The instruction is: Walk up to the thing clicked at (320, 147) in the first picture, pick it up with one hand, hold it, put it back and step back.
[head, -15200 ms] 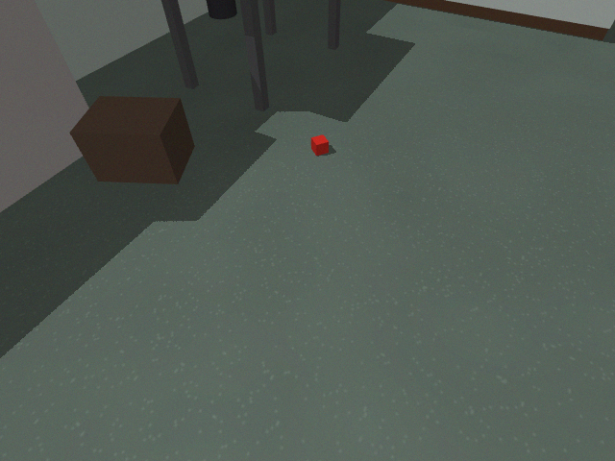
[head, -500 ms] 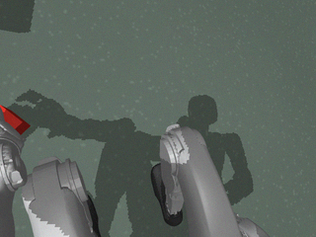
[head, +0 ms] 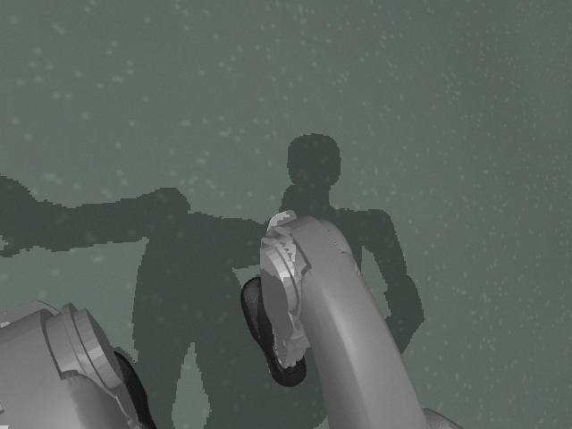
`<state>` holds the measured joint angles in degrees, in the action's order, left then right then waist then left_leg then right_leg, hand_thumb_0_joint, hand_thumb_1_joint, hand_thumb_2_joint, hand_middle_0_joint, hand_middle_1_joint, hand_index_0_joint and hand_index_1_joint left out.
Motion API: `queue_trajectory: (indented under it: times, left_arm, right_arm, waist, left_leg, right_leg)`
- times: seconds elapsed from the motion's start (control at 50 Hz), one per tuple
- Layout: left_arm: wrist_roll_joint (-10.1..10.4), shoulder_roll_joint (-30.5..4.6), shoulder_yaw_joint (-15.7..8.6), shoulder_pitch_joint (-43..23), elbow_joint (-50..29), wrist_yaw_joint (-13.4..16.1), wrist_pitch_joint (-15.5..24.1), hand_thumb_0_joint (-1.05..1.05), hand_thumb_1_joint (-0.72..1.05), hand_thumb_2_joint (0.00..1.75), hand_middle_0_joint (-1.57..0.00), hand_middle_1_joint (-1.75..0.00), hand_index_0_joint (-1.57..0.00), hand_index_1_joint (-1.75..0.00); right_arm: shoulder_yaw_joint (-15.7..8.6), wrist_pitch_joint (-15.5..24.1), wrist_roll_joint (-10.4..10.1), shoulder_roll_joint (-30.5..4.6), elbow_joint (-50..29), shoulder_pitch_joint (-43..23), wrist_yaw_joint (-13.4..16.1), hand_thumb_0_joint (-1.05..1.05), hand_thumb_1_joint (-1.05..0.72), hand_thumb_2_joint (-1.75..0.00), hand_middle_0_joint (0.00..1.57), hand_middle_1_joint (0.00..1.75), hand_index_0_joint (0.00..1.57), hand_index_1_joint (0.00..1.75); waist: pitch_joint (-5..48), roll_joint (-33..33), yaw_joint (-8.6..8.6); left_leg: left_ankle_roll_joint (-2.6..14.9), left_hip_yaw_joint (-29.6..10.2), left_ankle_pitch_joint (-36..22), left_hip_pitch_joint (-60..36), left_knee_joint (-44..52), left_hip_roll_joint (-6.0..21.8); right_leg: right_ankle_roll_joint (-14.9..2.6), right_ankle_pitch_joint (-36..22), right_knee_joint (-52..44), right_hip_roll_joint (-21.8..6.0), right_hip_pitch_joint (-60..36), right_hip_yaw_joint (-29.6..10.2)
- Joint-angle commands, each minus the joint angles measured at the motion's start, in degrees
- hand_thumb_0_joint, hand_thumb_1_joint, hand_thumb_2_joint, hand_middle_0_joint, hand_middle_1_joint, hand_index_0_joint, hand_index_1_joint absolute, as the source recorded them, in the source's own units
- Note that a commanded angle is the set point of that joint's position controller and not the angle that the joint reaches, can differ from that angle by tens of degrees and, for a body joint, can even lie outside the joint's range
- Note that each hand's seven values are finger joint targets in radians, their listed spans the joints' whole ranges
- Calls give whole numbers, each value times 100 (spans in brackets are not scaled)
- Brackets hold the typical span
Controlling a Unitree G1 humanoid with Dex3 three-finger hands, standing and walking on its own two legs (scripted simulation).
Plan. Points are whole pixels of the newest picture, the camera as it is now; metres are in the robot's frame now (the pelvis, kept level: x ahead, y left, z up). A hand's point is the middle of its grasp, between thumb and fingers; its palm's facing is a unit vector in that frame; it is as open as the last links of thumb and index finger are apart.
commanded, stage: rest palm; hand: left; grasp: from above
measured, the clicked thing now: out of the picture +0.41 +0.33 -0.27
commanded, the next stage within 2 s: close in 0.64 s
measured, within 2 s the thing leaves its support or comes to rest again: neither
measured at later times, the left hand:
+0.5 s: hand out of the picture +0.41 +0.32 -0.26, palm faces -0.31 -0.34 -0.89, open 14.0 cm
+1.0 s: hand out of the picture +0.41 +0.32 -0.26, palm faces -0.32 -0.34 -0.88, open 13.7 cm
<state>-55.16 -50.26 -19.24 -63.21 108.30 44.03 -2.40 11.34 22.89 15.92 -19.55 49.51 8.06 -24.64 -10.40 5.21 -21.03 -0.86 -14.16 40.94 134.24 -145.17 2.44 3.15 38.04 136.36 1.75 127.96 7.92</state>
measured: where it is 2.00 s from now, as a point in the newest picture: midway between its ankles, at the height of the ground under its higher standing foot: (213, 388)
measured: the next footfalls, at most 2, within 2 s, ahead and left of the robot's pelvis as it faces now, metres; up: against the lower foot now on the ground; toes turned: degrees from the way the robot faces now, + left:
none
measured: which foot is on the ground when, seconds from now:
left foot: down 0.00-1.00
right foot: down 0.00-1.00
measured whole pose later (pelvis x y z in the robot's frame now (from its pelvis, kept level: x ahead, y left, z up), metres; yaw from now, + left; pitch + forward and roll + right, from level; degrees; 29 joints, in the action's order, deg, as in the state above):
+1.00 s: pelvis -0.01 +0.01 +0.01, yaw -2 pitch +25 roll -15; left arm -51.9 -55.1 -14.1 -65.0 108.8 43.6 -4.2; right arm 16.6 25.7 14.4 -21.5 43.1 5.6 -24.3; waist -14.7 8.1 -22.5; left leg 0.1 -16.6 40.7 132.3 -145.4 2.5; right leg 4.3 36.9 133.9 2.5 124.1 10.0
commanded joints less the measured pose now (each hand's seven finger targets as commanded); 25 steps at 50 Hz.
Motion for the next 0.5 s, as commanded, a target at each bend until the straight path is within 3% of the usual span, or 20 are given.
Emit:
queue_trajectory:
  times: [0.0,0.04,0.14,0.18,0.28,0.3,0.38,0.48]
  left_arm:
    - [-17,-1180,50,-1163,-385,314,-8,0,-58,98,-10,-105,-9,-105]
    - [-26,-1033,190,-907,-145,264,-69,0,-56,97,-10,-107,-10,-106]
    - [64,-1263,-20,-1035,-379,408,-141,0,-56,96,-10,-106,-10,-106]
    - [12,-1085,261,-1122,-141,352,-156,0,-56,96,-10,-106,-10,-106]
    - [64,-1440,107,-1370,-388,414,-67,0,-56,96,-10,-106,-10,-106]
    - [41,-1320,254,-1409,-355,396,-59,0,-55,95,-10,-106,-10,-106]
    - [80,-1254,390,-1423,-320,366,-51,0,-53,94,-10,-107,-10,-107]
    - [180,-1162,599,-1381,-382,330,-85,0,-55,96,-10,-107,-10,-107]
  right_arm:
    - [-353,91,-37,-1813,129,1238,-59,0,-92,-91,20,30,20,30]
    - [-294,142,-35,-1807,76,1150,-96,0,-92,-91,20,30,20,30]
    - [-328,162,-115,-1942,48,1189,-115,0,-92,-91,20,30,20,30]
    - [-231,199,-55,-1871,-57,1093,-145,0,-92,-91,20,30,20,30]
    - [-252,286,-107,-2053,-49,1112,-85,0,-92,-91,20,30,20,30]
    - [-192,324,-89,-1954,-93,980,-98,0,-92,-91,20,30,20,30]
    - [-200,368,-110,-2089,-128,925,-93,0,-92,-91,20,30,20,30]
    - [-95,363,-113,-2071,-240,902,-103,0,-92,-91,20,30,20,30]
  waist:
    - [3901,-2663,-205]
    - [3631,-2466,-289]
    - [3817,-2703,-203]
    - [3361,-2381,-449]
    - [3423,-2459,-434]
    - [3219,-2507,-468]
    - [3208,-2595,-541]
    - [3267,-2625,-571]
  left_leg:
    - [73,614,-1335,-2879,1427,83]
    - [91,623,-1323,-2734,1366,78]
    - [42,470,-1446,-2952,1517,121]
    - [101,510,-1221,-2607,1371,114]
    - [100,488,-1000,-2684,1422,112]
    - [77,462,-889,-2684,1404,118]
    - [46,370,-694,-2855,1548,145]
    - [28,360,-977,-2941,1495,158]
  right_leg:
    - [-408,-1512,-1203,177,-2192,715]
    - [-373,-1544,-1198,205,-2169,712]
    - [-396,-1642,-1165,203,-2228,770]
    - [-349,-1523,-1174,217,-2091,767]
    - [-354,-1306,-1304,217,-2197,732]
    - [-356,-1211,-1197,167,-2012,776]
    - [-350,-1065,-1236,183,-1970,856]
    - [-333,-1375,-1224,190,-2179,847]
